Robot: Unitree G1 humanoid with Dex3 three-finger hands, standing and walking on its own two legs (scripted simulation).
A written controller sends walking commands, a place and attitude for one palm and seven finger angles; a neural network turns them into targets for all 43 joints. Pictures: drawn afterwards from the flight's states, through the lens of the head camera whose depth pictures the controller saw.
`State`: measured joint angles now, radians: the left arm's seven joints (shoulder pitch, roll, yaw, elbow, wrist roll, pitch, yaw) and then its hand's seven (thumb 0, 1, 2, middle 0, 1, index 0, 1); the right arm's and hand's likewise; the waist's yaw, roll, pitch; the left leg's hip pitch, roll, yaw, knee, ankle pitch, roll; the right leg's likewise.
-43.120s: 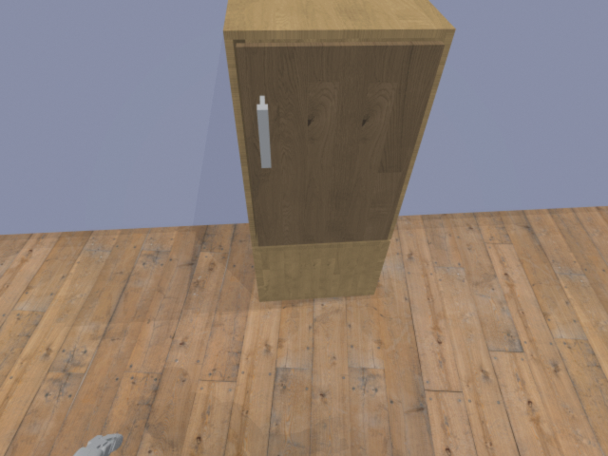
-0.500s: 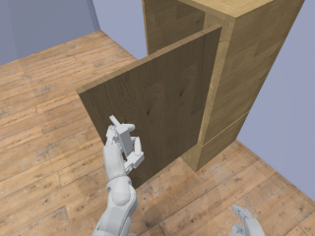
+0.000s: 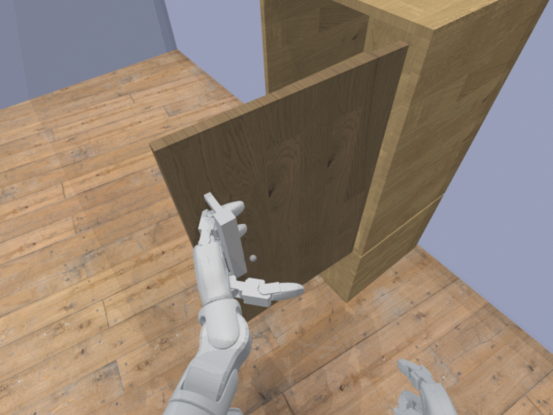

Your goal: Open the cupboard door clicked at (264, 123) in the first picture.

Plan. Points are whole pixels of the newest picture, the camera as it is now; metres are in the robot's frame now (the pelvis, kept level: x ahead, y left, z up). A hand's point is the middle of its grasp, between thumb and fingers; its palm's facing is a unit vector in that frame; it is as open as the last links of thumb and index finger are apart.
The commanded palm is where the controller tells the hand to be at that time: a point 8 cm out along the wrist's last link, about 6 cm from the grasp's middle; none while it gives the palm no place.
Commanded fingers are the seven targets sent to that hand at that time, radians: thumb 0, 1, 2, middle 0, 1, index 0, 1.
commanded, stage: open thumb and fingers to let go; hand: left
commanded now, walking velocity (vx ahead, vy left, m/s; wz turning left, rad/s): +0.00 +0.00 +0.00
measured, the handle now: (225, 236) +0.36 +0.10 +0.06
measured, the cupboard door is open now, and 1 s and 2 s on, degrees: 87 91 90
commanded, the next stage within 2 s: slide the hand sideways off the handle in 0.16 s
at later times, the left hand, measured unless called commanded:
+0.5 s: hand (252, 293) +0.27 +0.05 +0.06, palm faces -0.25 -0.97 -0.04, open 16.0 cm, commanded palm +0.26 +0.10 +0.06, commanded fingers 0.00 -0.50 0.30 -0.15 -0.30 -0.15 -0.30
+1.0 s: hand (226, 304) +0.25 +0.08 +0.06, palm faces -0.14 -0.99 +0.00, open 16.0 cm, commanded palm +0.23 +0.15 +0.06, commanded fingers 0.00 -0.50 0.30 -0.15 -0.30 -0.15 -0.30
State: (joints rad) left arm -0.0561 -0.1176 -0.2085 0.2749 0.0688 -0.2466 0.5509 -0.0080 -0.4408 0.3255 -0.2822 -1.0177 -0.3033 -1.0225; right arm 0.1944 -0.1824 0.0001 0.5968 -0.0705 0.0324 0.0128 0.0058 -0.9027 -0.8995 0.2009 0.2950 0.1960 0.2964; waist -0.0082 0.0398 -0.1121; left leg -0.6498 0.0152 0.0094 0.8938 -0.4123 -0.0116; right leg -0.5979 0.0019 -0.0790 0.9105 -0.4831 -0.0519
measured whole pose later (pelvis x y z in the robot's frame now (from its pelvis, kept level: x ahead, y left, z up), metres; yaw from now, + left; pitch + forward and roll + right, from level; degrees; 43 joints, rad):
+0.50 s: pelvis -0.01 +0.02 +0.00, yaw +0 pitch +7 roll -1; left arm -0.03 0.06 -0.28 0.23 -0.08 -0.25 0.02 -0.02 -0.50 0.30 -0.24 -0.39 -0.18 -0.40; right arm 0.23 -0.22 0.03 0.54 0.00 -0.02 -0.01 0.01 -0.90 -0.90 0.20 0.29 0.20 0.30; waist -0.01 0.07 -0.08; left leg -0.64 0.00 0.01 0.92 -0.41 0.02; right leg -0.58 -0.01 -0.08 0.92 -0.47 -0.02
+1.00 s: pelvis +0.00 +0.01 +0.00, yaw -1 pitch +8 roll +0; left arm 0.20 0.09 -0.16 0.02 -0.09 -0.26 -0.02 -0.02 -0.50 0.30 -0.21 -0.33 -0.23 -0.34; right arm 0.23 -0.21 0.03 0.50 -0.01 -0.04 -0.01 0.01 -0.90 -0.90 0.20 0.30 0.20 0.30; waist -0.01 0.04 -0.08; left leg -0.62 0.02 0.03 0.90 -0.42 0.00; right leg -0.57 0.00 -0.06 0.91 -0.48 -0.04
